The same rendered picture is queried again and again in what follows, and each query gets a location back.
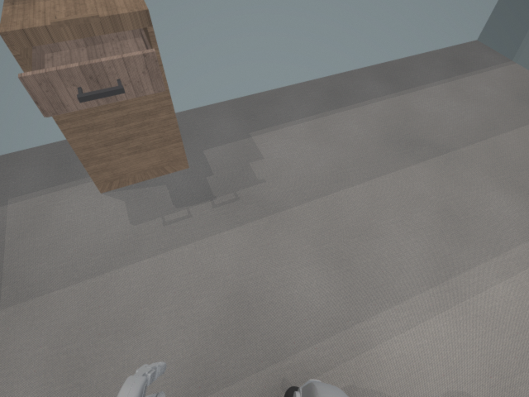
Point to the handle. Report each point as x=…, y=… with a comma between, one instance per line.
x=75, y=20
x=102, y=93

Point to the drawer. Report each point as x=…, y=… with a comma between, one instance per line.
x=92, y=63

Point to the robot right shin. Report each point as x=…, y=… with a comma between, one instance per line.
x=309, y=381

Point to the left robot hand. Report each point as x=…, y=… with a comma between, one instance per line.
x=135, y=385

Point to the cabinet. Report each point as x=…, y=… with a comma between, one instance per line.
x=119, y=143

